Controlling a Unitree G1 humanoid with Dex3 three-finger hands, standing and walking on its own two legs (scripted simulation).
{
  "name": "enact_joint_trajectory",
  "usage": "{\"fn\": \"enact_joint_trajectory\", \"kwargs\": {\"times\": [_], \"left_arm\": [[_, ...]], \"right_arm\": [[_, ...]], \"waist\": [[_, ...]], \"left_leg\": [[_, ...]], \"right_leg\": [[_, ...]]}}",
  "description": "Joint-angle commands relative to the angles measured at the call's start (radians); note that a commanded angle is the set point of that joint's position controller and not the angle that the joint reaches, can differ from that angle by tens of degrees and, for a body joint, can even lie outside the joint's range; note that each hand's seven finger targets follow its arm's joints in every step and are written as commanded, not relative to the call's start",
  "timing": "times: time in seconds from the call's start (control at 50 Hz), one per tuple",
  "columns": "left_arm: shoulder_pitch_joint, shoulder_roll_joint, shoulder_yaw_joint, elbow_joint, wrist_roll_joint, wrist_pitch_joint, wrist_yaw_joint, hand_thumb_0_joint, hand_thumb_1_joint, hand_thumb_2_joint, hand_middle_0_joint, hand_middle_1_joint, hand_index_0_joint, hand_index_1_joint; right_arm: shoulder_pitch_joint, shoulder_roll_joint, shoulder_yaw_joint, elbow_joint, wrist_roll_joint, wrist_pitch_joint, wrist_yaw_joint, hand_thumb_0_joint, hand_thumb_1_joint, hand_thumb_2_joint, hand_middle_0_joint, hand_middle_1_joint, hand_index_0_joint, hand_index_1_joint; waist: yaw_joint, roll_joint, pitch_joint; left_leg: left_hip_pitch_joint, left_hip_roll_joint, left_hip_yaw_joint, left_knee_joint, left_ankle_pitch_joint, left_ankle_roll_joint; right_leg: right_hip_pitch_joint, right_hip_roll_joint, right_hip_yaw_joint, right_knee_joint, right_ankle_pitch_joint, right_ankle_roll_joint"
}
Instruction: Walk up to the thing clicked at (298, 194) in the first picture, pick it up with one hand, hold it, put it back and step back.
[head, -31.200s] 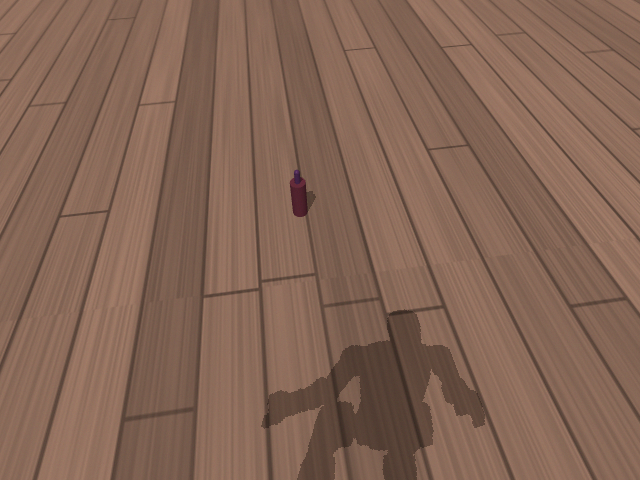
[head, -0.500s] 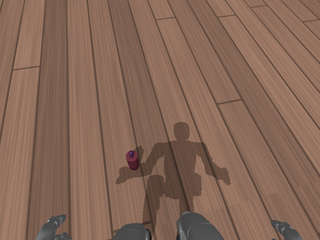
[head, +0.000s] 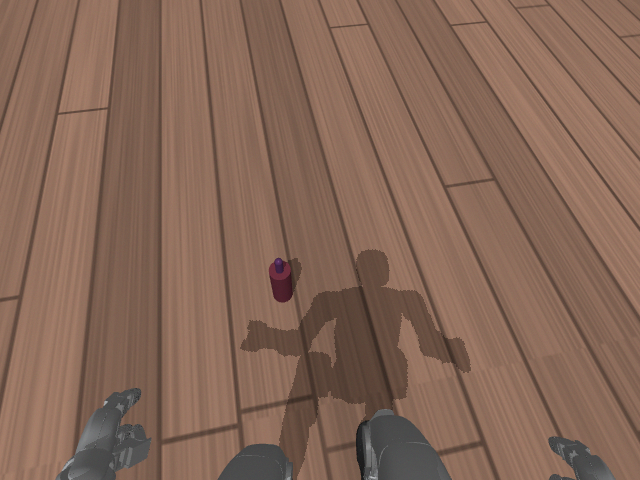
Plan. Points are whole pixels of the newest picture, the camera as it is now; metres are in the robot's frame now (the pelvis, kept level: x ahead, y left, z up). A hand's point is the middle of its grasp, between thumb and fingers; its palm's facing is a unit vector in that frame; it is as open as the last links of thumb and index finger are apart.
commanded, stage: step back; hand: left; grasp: from the side
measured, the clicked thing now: (280, 278) +0.63 +0.13 -0.63
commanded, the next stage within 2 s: none
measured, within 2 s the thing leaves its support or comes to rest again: neither
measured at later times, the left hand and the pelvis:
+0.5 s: hand out of the picture -0.07 +0.22 -0.14, palm faces -0.09 -0.91 -0.40, open 7.4 cm; pelvis -0.16 -0.05 +0.00, yaw -5 degrees
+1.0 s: hand out of the picture -0.20 +0.18 -0.14, palm faces +0.01 -0.94 -0.33, open 7.4 cm; pelvis -0.32 -0.08 +0.01, yaw +0 degrees
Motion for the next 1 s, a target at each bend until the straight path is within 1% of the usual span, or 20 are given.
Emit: {"fn": "enact_joint_trajectory", "kwargs": {"times": [0.0, 0.02, 0.08, 0.16, 0.22, 0.3, 0.36, 0.4, 0.42, 0.44, 0.46, 0.52, 0.64, 0.7, 0.76, 0.78, 0.8, 0.82, 0.9, 0.98], "left_arm": [[-0.036, 0.203, 0.08, -0.092, 0.014, -0.013, 0.026, 0.0, 0.9, 0.9, -0.2, -0.3, -0.2, -0.3], [-0.017, 0.218, 0.085, -0.076, 0.012, -0.013, 0.021, 0.0, 0.9, 0.9, -0.2, -0.3, -0.2, -0.3], [0.114, 0.189, 0.087, -0.02, -0.01, -0.011, 0.007, 0.0, 0.9, 0.9, -0.2, -0.3, -0.2, -0.3], [0.108, 0.175, 0.088, -0.028, 0.005, -0.017, 0.005, 0.0, 0.9, 0.9, -0.2, -0.3, -0.2, -0.3], [0.093, 0.181, 0.084, -0.03, 0.007, -0.02, 0.0, 0.0, 0.9, 0.9, -0.2, -0.3, -0.2, -0.3], [0.143, 0.178, 0.077, -0.009, 0.003, -0.02, -0.01, 0.0, 0.9, 0.9, -0.2, -0.3, -0.2, -0.3], [0.261, 0.183, 0.084, 0.053, 0.001, -0.02, -0.024, 0.0, 0.9, 0.9, -0.2, -0.3, -0.2, -0.3], [0.296, 0.214, 0.096, 0.084, 0.018, -0.029, -0.022, 0.0, 0.9, 0.9, -0.2, -0.3, -0.2, -0.3], [0.256, 0.308, 0.119, 0.057, 0.034, -0.033, -0.022, 0.0, 0.9, 0.9, -0.2, -0.3, -0.2, -0.3], [0.139, 0.4, 0.135, -0.007, 0.035, -0.024, -0.021, 0.0, 0.9, 0.9, -0.2, -0.3, -0.2, -0.3], [0.066, 0.4, 0.13, -0.036, 0.034, -0.026, -0.018, 0.0, 0.9, 0.9, -0.2, -0.3, -0.2, -0.3], [-0.059, 0.24, 0.088, -0.059, 0.024, -0.033, -0.007, 0.0, 0.9, 0.9, -0.2, -0.3, -0.2, -0.3], [0.121, 0.19, 0.089, -0.054, 0.03, -0.031, 0.019, 0.0, 0.9, 0.9, -0.2, -0.3, -0.2, -0.3], [0.111, 0.205, 0.088, -0.075, 0.019, -0.021, 0.027, 0.0, 0.9, 0.9, -0.2, -0.3, -0.2, -0.3], [0.047, 0.193, 0.066, -0.104, 0.002, 0.001, 0.012, 0.0, 0.9, 0.9, -0.2, -0.3, -0.2, -0.3], [0.07, 0.159, 0.055, -0.11, 0.0, 0.003, 0.007, 0.0, 0.9, 0.9, -0.2, -0.3, -0.2, -0.3], [0.049, 0.153, 0.054, -0.113, -0.009, 0.002, 0.009, 0.0, 0.9, 0.9, -0.2, -0.3, -0.2, -0.3], [-0.014, 0.199, 0.074, -0.116, 0.001, 0.004, 0.019, 0.0, 0.9, 0.9, -0.2, -0.3, -0.2, -0.3], [0.085, 0.191, 0.077, -0.032, -0.012, 0.005, 0.003, 0.0, 0.9, 0.9, -0.2, -0.3, -0.2, -0.3], [0.095, 0.164, 0.061, 0.002, -0.005, -0.038, -0.009, 0.0, 0.9, 0.9, -0.2, -0.3, -0.2, -0.3]], "right_arm": [[0.01, -0.398, -0.103, -0.101, -0.012, -0.032, 0.003, 0.0, -0.9, -0.9, 0.2, 0.3, 0.2, 0.3], [-0.035, -0.356, -0.093, -0.103, -0.014, -0.038, -0.003, 0.0, -0.9, -0.9, 0.2, 0.3, 0.2, 0.3], [-0.081, -0.241, -0.061, -0.114, -0.013, -0.043, -0.011, 0.0, -0.9, -0.9, 0.2, 0.3, 0.2, 0.3], [0.032, -0.231, -0.071, -0.114, -0.001, -0.042, -0.014, 0.0, -0.9, -0.9, 0.2, 0.3, 0.2, 0.3], [0.054, -0.25, -0.078, -0.125, 0.001, -0.04, -0.015, 0.0, -0.9, -0.9, 0.2, 0.3, 0.2, 0.3], [0.016, -0.283, -0.084, -0.156, -0.006, -0.028, -0.011, 0.0, -0.9, -0.9, 0.2, 0.3, 0.2, 0.3], [-0.06, -0.314, -0.089, -0.175, -0.002, -0.012, -0.011, 0.0, -0.9, -0.9, 0.2, 0.3, 0.2, 0.3], [-0.063, -0.257, -0.068, -0.167, 0.011, 0.003, -0.009, 0.0, -0.9, -0.9, 0.2, 0.3, 0.2, 0.3], [-0.046, -0.185, -0.052, -0.179, 0.02, 0.005, -0.015, 0.0, -0.9, -0.9, 0.2, 0.3, 0.2, 0.3], [-0.065, -0.203, -0.066, -0.184, 0.022, 0.005, -0.037, 0.0, -0.9, -0.9, 0.2, 0.3, 0.2, 0.3], [-0.051, -0.255, -0.083, -0.154, 0.017, 0.003, -0.043, 0.0, -0.9, -0.9, 0.2, 0.3, 0.2, 0.3], [0.062, -0.22, -0.058, -0.081, 0.031, -0.001, -0.028, 0.0, -0.9, -0.9, 0.2, 0.3, 0.2, 0.3], [0.034, -0.174, -0.03, -0.108, 0.016, -0.036, -0.031, 0.0, -0.9, -0.9, 0.2, 0.3, 0.2, 0.3], [0.096, -0.169, -0.035, -0.103, 0.004, -0.041, -0.027, 0.0, -0.9, -0.9, 0.2, 0.3, 0.2, 0.3], [0.176, -0.194, -0.057, -0.059, -0.004, -0.041, -0.023, 0.0, -0.9, -0.9, 0.2, 0.3, 0.2, 0.3], [0.163, -0.271, -0.076, -0.066, -0.015, -0.039, -0.022, 0.0, -0.9, -0.9, 0.2, 0.3, 0.2, 0.3], [0.088, -0.368, -0.089, -0.093, -0.017, -0.031, -0.013, 0.0, -0.9, -0.9, 0.2, 0.3, 0.2, 0.3], [0.066, -0.415, -0.101, -0.115, -0.017, -0.033, -0.017, 0.0, -0.9, -0.9, 0.2, 0.3, 0.2, 0.3], [-0.036, -0.251, -0.051, -0.13, -0.015, -0.037, -0.03, 0.0, -0.9, -0.9, 0.2, 0.3, 0.2, 0.3], [0.0, -0.225, -0.055, -0.105, -0.014, -0.034, -0.008, 0.0, -0.9, -0.9, 0.2, 0.3, 0.2, 0.3]], "waist": [[-0.073, 0.311, -0.205], [-0.037, 0.26, -0.178], [0.05, 0.195, -0.169], [-0.018, 0.218, -0.239], [-0.048, 0.232, -0.249], [-0.034, 0.291, -0.295], [0.02, 0.316, -0.323], [0.041, 0.184, -0.296], [0.033, -0.101, -0.229], [0.059, -0.215, -0.173], [0.046, -0.228, -0.109], [-0.052, -0.089, -0.096], [0.057, -0.121, -0.251], [0.039, -0.144, -0.326], [-0.012, -0.028, -0.343], [0.001, 0.158, -0.343], [0.005, 0.327, -0.288], [-0.054, 0.353, -0.265], [0.037, 0.165, -0.213], [-0.014, 0.259, -0.218]], "left_leg": [[-0.152, 0.523, -0.594, -0.389, 0.299, 0.297], [-0.144, 0.496, -0.507, -0.364, 0.316, 0.291], [-0.011, 0.283, -0.199, -0.257, 0.486, 0.154], [0.202, 0.303, -0.217, -0.194, 0.579, 0.202], [0.197, 0.308, -0.208, -0.212, 0.471, 0.225], [0.138, 0.342, -0.206, -0.194, 0.372, 0.229], [-0.014, 0.333, -0.186, -0.17, 0.271, 0.171], [-0.18, 0.223, -0.121, -0.003, 0.153, 0.084], [-0.407, 0.025, -0.074, 0.182, -0.116, 0.009], [-0.334, -0.026, -0.093, 0.396, -0.253, -0.029], [-0.241, 0.015, -0.127, 0.516, -0.243, -0.025], [-0.27, -0.054, -0.141, 0.581, -0.07, -0.013], [-0.362, 0.002, -0.055, 0.281, -0.165, -0.043], [-0.237, 0.056, -0.019, 0.016, -0.116, -0.02], [-0.001, 0.058, -0.003, -0.281, 0.251, 0.007], [0.102, 0.234, -0.259, -0.271, 0.363, 0.073], [0.07, 0.427, -0.464, -0.298, 0.487, 0.211], [-0.092, 0.536, -0.584, -0.32, 0.475, 0.326], [-0.071, 0.31, -0.188, -0.214, 0.573, 0.203], [0.033, 0.248, -0.151, -0.24, 0.125, 0.186]], "right_leg": [[-0.011, 0.144, 0.149, 0.456, -0.427, -0.009], [-0.029, 0.128, 0.164, 0.536, -0.364, -0.011], [-0.108, 0.169, 0.171, 0.595, -0.232, -0.019], [-0.145, 0.15, 0.137, 0.507, -0.242, 0.036], [-0.096, 0.127, 0.101, 0.386, -0.259, 0.052], [0.039, 0.056, 0.03, 0.141, -0.271, 0.037], [0.233, 0.03, -0.02, -0.125, -0.152, -0.006], [0.34, 0.007, 0.05, -0.304, -0.063, -0.026], [0.318, -0.172, 0.358, -0.364, -0.107, -0.075], [0.026, -0.346, 0.481, -0.441, -0.156, -0.237], [-0.157, -0.382, 0.539, -0.501, -0.285, -0.294], [-0.023, -0.14, 0.13, -0.352, -0.026, -0.146], [0.457, -0.177, 0.124, -0.186, 0.444, -0.211], [0.487, -0.215, 0.147, -0.099, 0.552, -0.205], [0.291, -0.15, 0.084, 0.005, 0.32, -0.119], [0.077, -0.059, 0.034, 0.113, 0.077, -0.065], [-0.08, 0.103, -0.062, 0.269, -0.351, -0.023], [-0.009, 0.074, 0.073, 0.462, -0.449, -0.012], [-0.051, 0.14, 0.13, 0.615, -0.276, -0.015], [0.005, 0.078, 0.025, 0.221, -0.255, 0.017]]}}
